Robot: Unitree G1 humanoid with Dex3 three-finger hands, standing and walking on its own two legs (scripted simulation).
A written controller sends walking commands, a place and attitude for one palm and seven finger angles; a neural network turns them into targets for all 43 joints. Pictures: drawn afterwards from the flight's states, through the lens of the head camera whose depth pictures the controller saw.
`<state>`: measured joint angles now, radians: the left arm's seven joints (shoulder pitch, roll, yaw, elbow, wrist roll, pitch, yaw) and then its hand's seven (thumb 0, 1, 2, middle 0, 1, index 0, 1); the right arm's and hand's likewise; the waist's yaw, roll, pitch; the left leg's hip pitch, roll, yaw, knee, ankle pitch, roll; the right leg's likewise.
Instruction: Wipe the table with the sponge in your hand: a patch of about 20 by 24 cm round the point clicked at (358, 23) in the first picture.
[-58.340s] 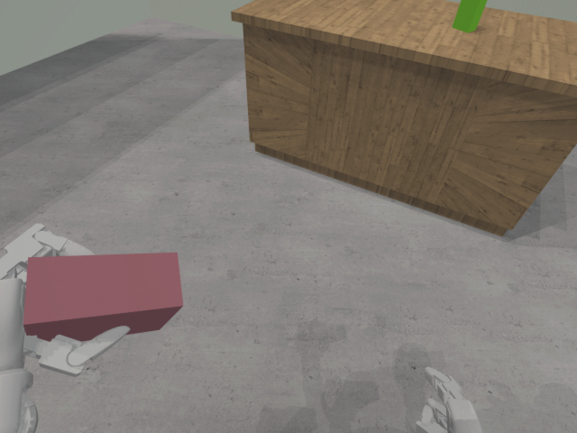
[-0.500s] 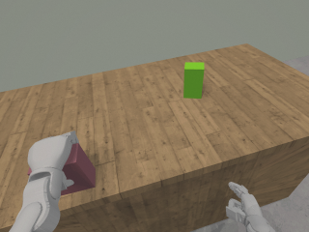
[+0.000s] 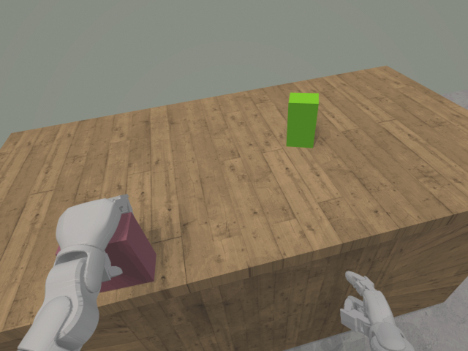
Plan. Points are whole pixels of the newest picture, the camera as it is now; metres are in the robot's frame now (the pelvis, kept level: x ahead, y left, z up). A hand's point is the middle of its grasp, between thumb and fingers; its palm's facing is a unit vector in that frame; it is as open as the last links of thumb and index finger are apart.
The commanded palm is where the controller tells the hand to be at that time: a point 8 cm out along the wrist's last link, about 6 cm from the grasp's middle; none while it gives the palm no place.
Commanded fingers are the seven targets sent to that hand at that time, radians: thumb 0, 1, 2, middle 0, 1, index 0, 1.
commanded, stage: lift the sponge slowly off the table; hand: left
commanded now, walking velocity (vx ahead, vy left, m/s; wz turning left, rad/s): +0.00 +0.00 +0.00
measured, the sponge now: (117, 261) +0.23 +0.27 +0.04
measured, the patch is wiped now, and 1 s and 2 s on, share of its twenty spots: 1.00 1.00 1.00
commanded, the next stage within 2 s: bring the sponge back beside the body in 1.64 s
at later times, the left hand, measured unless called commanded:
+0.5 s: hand (101, 233) +0.23 +0.26 +0.13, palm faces +0.09 -0.09 -0.99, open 10.1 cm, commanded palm +0.21 +0.26 +0.20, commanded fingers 0.00 0.10 1.30 -1.20 -1.60 -1.20 -1.60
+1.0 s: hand (92, 215) +0.24 +0.27 +0.16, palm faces +0.15 -0.09 -0.99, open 10.1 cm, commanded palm +0.21 +0.26 +0.24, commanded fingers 0.00 0.10 1.30 -1.20 -1.60 -1.20 -1.60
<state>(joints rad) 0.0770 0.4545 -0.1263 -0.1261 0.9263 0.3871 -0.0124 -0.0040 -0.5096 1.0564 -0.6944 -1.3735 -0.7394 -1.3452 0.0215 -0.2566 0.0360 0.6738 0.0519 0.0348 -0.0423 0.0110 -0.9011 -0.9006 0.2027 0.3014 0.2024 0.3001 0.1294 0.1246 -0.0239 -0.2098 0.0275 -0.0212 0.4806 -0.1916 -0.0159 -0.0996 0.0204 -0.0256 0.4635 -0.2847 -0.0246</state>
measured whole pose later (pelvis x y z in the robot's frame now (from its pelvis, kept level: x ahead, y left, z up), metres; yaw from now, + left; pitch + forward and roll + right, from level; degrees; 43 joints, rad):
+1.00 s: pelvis -0.02 -0.01 +0.00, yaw +0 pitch -5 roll +0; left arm -0.07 0.53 -0.09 -0.16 0.86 0.44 -0.11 0.00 -0.52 1.06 -0.72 -1.35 -0.76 -1.32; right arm 0.00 -0.27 0.06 0.67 0.06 0.02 -0.06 0.01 -0.90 -0.90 0.20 0.30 0.20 0.30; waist 0.14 0.14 -0.03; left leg -0.21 0.03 -0.03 0.45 -0.15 -0.02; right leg -0.11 0.03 -0.03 0.46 -0.26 -0.03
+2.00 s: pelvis -0.02 +0.00 +0.00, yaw +0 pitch -5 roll +0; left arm -0.06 0.57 -0.06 -0.30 0.80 0.48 -0.15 0.00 -0.52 1.06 -0.72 -1.35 -0.76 -1.32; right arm 0.00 -0.27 0.07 0.63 0.07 0.04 -0.07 0.01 -0.90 -0.90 0.20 0.30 0.20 0.30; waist 0.15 0.14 -0.03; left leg -0.23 0.03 -0.02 0.47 -0.16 -0.02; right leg -0.14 0.03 -0.02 0.48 -0.27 -0.03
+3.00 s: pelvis -0.02 +0.00 +0.00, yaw +0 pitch -6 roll -1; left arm 0.25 0.59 0.03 -0.44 0.80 0.38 -0.11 0.00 -0.52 1.05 -0.72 -1.35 -0.76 -1.32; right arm 0.02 -0.26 0.07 0.64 0.04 0.00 -0.07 0.01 -0.90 -0.90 0.20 0.30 0.20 0.30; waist 0.17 0.14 -0.02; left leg -0.22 0.03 -0.03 0.49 -0.17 -0.02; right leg -0.11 0.03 -0.03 0.47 -0.26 -0.02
